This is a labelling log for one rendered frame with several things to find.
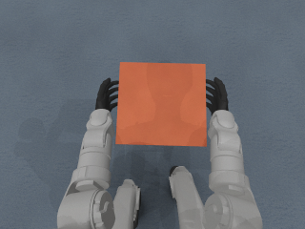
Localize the right robot upper arm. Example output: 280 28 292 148
202 192 263 229

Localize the robot right hand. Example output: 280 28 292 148
206 77 229 115

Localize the robot left hand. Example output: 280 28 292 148
95 78 119 112

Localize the carton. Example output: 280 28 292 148
115 62 207 147

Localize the left robot upper arm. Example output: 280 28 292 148
52 189 115 229

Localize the robot right shin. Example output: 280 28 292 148
173 166 193 178

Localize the robot right forearm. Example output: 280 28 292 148
208 110 263 223

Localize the robot left forearm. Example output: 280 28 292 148
57 109 115 226

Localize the right robot foot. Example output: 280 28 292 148
170 166 178 177

